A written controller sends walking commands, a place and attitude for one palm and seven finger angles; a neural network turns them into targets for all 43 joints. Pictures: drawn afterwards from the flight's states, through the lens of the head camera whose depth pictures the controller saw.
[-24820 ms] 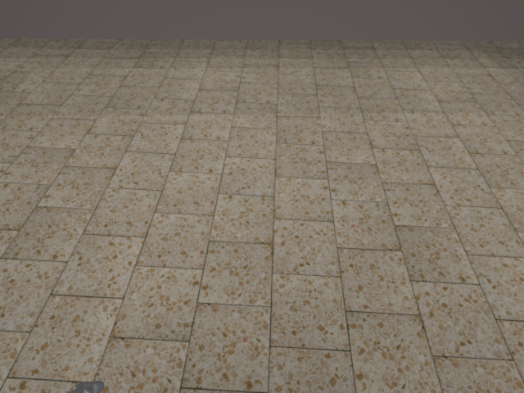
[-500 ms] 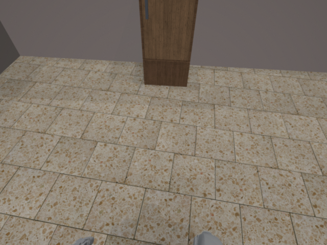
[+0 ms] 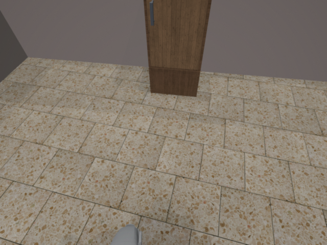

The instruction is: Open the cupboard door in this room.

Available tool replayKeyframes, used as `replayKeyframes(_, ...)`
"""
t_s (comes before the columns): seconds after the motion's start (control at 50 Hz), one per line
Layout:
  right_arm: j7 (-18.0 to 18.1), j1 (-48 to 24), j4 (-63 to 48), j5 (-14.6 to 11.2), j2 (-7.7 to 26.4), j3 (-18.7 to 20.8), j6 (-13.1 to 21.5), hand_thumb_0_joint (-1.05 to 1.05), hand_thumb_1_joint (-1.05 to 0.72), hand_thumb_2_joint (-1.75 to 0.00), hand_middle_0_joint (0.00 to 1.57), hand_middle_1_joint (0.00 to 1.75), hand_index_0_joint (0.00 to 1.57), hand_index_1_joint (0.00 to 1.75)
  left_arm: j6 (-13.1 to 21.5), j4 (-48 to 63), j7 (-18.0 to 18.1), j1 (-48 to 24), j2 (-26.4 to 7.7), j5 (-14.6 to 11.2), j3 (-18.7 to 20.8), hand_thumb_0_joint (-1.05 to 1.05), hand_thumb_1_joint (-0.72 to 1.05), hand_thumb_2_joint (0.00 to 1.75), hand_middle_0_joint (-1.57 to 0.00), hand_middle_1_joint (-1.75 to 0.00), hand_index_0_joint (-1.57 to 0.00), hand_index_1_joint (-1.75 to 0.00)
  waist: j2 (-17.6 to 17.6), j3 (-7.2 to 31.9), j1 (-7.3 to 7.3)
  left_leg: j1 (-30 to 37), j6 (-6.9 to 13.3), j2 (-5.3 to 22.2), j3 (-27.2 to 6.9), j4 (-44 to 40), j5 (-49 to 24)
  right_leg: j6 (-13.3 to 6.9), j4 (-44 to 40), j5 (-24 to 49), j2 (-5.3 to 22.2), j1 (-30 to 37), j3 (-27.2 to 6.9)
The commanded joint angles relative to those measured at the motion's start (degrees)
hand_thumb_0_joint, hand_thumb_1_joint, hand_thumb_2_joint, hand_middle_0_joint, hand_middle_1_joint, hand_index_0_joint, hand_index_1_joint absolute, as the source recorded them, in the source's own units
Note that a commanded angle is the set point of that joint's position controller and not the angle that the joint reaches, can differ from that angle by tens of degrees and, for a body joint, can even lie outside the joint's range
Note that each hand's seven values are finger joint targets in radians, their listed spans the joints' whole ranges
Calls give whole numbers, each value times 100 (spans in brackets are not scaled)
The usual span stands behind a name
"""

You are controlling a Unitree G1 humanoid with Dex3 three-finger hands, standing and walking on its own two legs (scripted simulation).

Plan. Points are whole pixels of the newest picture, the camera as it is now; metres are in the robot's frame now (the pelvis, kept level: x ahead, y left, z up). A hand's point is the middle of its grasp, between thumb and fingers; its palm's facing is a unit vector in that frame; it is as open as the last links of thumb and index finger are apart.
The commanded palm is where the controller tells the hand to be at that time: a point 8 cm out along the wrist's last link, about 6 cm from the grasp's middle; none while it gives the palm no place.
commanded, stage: turn or walk to find it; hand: left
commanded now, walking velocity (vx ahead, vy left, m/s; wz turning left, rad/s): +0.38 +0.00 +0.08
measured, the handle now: (152, 12) +1.44 +0.19 -0.04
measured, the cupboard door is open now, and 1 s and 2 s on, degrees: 0 0 0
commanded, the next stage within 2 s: stand and wait in 0.40 s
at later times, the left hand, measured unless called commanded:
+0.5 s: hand (96, 194) +0.29 +0.25 -0.17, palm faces +0.05 -0.98 -0.17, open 7.3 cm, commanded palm none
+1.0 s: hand (117, 163) +0.41 +0.21 -0.18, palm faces +0.06 -0.98 -0.20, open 7.2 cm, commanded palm none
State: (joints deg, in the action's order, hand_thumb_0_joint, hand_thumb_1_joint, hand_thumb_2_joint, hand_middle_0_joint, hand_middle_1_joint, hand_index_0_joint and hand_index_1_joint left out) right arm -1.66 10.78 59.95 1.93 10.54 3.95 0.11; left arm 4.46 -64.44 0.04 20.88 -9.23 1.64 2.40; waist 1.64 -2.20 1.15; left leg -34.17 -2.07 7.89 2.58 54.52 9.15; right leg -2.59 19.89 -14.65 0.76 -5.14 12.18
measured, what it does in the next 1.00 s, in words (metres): walks ahead: left foot, then right foot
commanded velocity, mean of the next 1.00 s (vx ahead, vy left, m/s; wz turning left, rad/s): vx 0.14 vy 0.00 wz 0.00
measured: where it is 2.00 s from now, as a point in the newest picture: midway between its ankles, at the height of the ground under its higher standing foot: (162, 219)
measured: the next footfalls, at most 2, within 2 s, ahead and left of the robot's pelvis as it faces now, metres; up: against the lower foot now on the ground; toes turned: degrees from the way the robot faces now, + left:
left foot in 0.18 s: +0.21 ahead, +0.15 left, +0.00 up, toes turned +10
right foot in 0.68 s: +0.44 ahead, -0.07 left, +0.00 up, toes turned -8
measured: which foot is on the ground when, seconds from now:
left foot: up 0.00-0.16, down 0.18-0.70, up 0.72-1.00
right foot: down 0.00-0.20, up 0.22-0.66, down 0.68-1.00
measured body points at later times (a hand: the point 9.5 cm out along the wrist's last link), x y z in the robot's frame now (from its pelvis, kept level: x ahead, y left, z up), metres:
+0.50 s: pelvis +0.22 +0.06 +0.00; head +0.23 +0.08 +0.45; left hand +0.28 +0.30 -0.16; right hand +0.23 -0.19 -0.14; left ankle +0.17 +0.14 -0.74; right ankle +0.29 -0.09 -0.67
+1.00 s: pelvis +0.34 +0.03 -0.01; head +0.36 +0.02 +0.44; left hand +0.40 +0.26 -0.16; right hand +0.37 -0.20 -0.17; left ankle +0.35 +0.16 -0.73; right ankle +0.40 -0.07 -0.74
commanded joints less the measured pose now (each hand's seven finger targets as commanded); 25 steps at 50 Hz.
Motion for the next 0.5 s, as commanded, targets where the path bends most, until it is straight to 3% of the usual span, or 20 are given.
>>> replayKeyframes(0.0, -66, -679, -507, -46, 25, -79, 159, 0, -90, -90, 20, 30, 20, 30, 118, 123, 50, 404, -696, -37, 82, 0, 90, 90, -20, -30, -20, -30, -717, -519, 146, -107, 45, -41, 222, -1092, -29, -484, -1013, 1294, 1646, 108, -962)
replayKeyframes(0.06, -59, -968, -622, -57, 79, -93, 218, 0, -90, -90, 20, 30, 20, 30, 51, -7, 72, 600, -731, -24, 94, 0, 90, 90, -20, -30, -20, -30, -758, -503, 242, 348, 200, -147, 330, -1620, 285, -493, -738, 1692, 1798, 358, -994)
replayKeyframes(0.08, -50, -911, -628, -56, 110, -95, 240, 0, -90, -90, 20, 30, 20, 30, 30, -12, 77, 594, -763, -20, 108, 0, 90, 90, -20, -30, -20, -30, -749, -431, 187, 567, 256, -243, 407, -1804, 440, -480, -560, 1964, 1790, 461, -952)
replayKeyframes(0.1, -24, -716, -574, -48, 168, -86, 258, 0, -90, -90, 20, 30, 20, 30, 10, -13, 72, 556, -814, -33, 111, 0, 90, 90, -20, -30, -20, -30, -759, -302, 63, 999, 299, -391, 556, -2018, 498, -422, -229, 2374, 1723, 434, -813)
replayKeyframes(0.12, 19, -277, -437, -28, 259, -60, 287, 0, -90, -90, 20, 30, 20, 30, -5, -18, 69, 455, -838, -54, 116, 0, 90, 90, -20, -30, -20, -30, -719, -81, -185, 1794, 353, -591, 725, -2318, 404, -317, 407, 2880, 1575, 216, -577)
replayKeyframes(0.14, 75, 496, -199, -2, 487, 10, 334, 0, -90, -90, 20, 30, 20, 30, -5, 20, 67, 384, -779, -80, 98, 0, 90, 90, -20, -30, -20, -30, -390, 368, -545, 3146, 485, -535, 606, -2702, 132, -129, 1617, 3093, 1318, -357, -330)
replayKeyframes(0.16, 146, 1347, -8, 42, 1166, 182, 371, 0, -90, -90, 20, 30, 20, 30, -9, 140, 16, 519, -519, -111, 63, 0, 90, 90, -20, -30, -20, -30, 844, 1091, -828, 4696, 873, 710, -1057, -2877, 68, 188, 3227, 1358, 722, -1710, -69)
replayKeyframes(0.18, 195, 1885, 120, -20, 1580, 269, 335, 0, -90, -90, 20, 30, 20, 30, 35, 360, -24, 323, -374, -125, 11, 0, 90, 90, -20, -30, -20, -30, 1436, 1245, -931, 5264, 1410, 1839, -2570, -3415, -696, 289, 4603, -1710, 232, -2913, -333)
replayKeyframes(0.2, 236, 1690, 157, -72, 1516, 250, 326, 0, -90, -90, 20, 30, 20, 30, -9, 428, 30, 1, -444, -110, 28, 0, 90, 90, -20, -30, -20, -30, 1141, 1205, -863, 4921, 1481, 1947, -2556, -3668, -353, 243, 5228, -1756, 397, -3237, -868)
replayKeyframes(0.22, 244, 1228, -5, -88, 1255, 218, 332, 0, -90, -90, 20, 30, 20, 30, -23, 458, 8, -298, -425, -111, 56, 0, 90, 90, -20, -30, -20, -30, 714, 674, -726, 4234, 1461, 1855, -2239, -3815, 2, 236, 5430, -1318, 647, -3445, -996)
replayKeyframes(0.26, 231, 699, -105, -67, 691, 53, 393, 0, -90, -90, 20, 30, 20, 30, -101, 376, -78, -421, -358, -29, 95, 0, 90, 90, -20, -30, -20, -30, 222, -130, -365, 2821, 1046, 1323, -1343, -4190, 140, 289, 5095, -655, 908, -2992, -1067)
replayKeyframes(0.32, 255, 612, -90, -89, 460, -9, 477, 0, -90, -90, 20, 30, 20, 30, -292, 312, -92, -56, -122, 18, 97, 0, 90, 90, -20, -30, -20, -30, 385, -100, -48, 2468, 918, 851, -545, -4431, -85, 408, 4826, -28, 849, -2759, -980)
replayKeyframes(0.34, 259, 678, -140, -73, 319, 52, 494, 0, -90, -90, 20, 30, 20, 30, -328, 396, -88, -135, -94, 30, 140, 0, 90, 90, -20, -30, -20, -30, 405, -167, -54, 2411, 959, 833, -449, -4511, -144, 452, 4765, 176, 884, -2924, -990)
replayKeyframes(0.38, 265, 808, -119, -90, 353, 20, 520, 0, -90, -90, 20, 30, 20, 30, -359, 559, -126, -404, -174, 27, 170, 0, 90, 90, -20, -30, -20, -30, 421, -296, -25, 2459, 964, 760, -368, -4605, -387, 514, 4640, 517, 896, -3198, -1018)
replayKeyframes(0.42, 279, 858, -94, -116, 420, 10, 526, 0, -90, -90, 20, 30, 20, 30, -388, 684, -129, -677, -224, 12, 156, 0, 90, 90, -20, -30, -20, -30, 363, -356, -18, 2740, 1016, 714, -127, -4464, -1357, 582, 4250, 654, 875, -3404, -951)
replayKeyframes(0.48, 300, 1015, 8, -88, 509, 12, 509, 0, -90, -90, 20, 30, 20, 30, -360, 886, -114, -1215, -219, -23, 86, 0, 90, 90, -20, -30, -20, -30, 433, -326, -96, 3065, 971, 637, 181, -4068, -3005, 539, 2961, 781, 723, -3068, -766)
